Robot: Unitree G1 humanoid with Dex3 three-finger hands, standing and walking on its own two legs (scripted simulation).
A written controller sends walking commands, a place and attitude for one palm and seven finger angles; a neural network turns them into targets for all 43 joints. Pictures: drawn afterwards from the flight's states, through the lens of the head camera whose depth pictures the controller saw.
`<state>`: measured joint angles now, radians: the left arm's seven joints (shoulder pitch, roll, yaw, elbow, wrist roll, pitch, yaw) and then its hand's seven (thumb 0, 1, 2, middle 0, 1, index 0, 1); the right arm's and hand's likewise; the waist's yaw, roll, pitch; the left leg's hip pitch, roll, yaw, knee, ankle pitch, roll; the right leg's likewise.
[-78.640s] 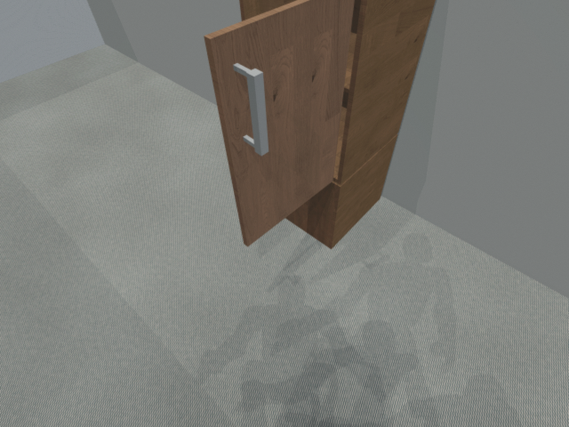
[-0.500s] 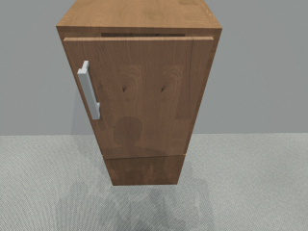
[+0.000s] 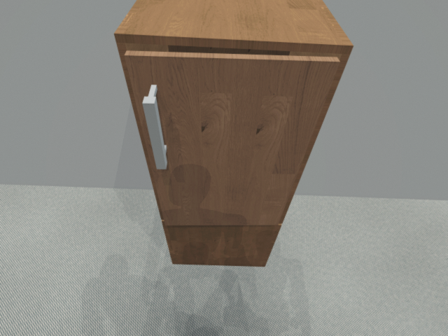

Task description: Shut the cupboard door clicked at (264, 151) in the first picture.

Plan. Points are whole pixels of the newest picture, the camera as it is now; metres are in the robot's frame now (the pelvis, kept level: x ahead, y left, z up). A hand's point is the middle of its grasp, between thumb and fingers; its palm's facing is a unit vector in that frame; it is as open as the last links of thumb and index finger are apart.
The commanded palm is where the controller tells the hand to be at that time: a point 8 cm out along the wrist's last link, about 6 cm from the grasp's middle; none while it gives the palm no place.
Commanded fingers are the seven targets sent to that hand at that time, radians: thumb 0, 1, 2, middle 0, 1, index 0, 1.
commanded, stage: look again from close up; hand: left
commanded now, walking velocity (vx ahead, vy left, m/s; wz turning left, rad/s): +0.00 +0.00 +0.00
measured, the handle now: (157, 129) +0.48 +0.18 +0.10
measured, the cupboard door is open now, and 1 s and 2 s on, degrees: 2 2 2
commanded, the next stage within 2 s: raise the hand and make a fist in 0.60 s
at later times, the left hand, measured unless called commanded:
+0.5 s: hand out of the picture +0.01 +0.19 -0.18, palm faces -0.01 -0.98 -0.19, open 7.4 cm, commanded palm none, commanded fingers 0.00 0.90 0.90 -0.20 -0.30 -0.20 -0.30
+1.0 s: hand (129, 294) +0.18 +0.17 +0.00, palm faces +0.08 -1.00 -0.02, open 6.7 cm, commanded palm +0.11 +0.23 -0.04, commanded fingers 0.00 0.90 0.90 -0.47 -0.60 -0.47 -0.60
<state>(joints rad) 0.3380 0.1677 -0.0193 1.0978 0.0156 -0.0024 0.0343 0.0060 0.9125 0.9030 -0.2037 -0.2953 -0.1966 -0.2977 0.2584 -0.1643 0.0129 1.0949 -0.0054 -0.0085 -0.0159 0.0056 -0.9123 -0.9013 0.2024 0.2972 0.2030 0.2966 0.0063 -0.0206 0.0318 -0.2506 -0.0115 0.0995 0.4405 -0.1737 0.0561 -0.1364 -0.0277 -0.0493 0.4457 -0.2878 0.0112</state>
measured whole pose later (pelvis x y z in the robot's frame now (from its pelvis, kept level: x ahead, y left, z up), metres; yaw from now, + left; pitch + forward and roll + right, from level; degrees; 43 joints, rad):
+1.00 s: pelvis -0.04 -0.01 -0.06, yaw +1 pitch +8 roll +0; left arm 0.33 0.18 0.14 0.15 -0.25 -0.56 -0.20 0.01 0.91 0.90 -0.31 -0.42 -0.31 -0.42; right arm 0.21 -0.25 -0.04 0.64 0.01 -0.28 0.02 0.01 -0.90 -0.90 0.20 0.30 0.20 0.30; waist -0.02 -0.01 -0.13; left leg -0.76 0.00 0.07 0.95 -0.34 0.05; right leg -0.67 -0.01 -0.06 1.00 -0.47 -0.03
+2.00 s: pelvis +0.00 +0.00 -0.03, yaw +3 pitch +4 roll -2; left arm 0.40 0.25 0.15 -0.23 -0.29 -0.17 -0.16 0.02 0.90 0.90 -1.22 -1.40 -1.21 -1.40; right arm 0.24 -0.23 0.06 0.52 0.05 -0.21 -0.06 0.01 -0.90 -0.90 0.20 0.30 0.20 0.30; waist 0.03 0.05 -0.08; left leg -0.55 0.00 0.03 0.82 -0.34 0.05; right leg -0.41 0.01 -0.09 0.78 -0.44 -0.02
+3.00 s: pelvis +0.00 -0.03 -0.02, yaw +2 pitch +0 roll +0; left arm 0.07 0.25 0.17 -0.01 -0.27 -0.03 -0.15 0.02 0.90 0.90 -1.31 -1.50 -1.30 -1.50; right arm 0.22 -0.25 0.06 0.63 0.05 -0.21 -0.08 0.01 -0.90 -0.90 0.20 0.30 0.21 0.30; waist 0.03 0.05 -0.03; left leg -0.38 0.00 0.02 0.64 -0.26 0.02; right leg -0.27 0.03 -0.09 0.63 -0.37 -0.05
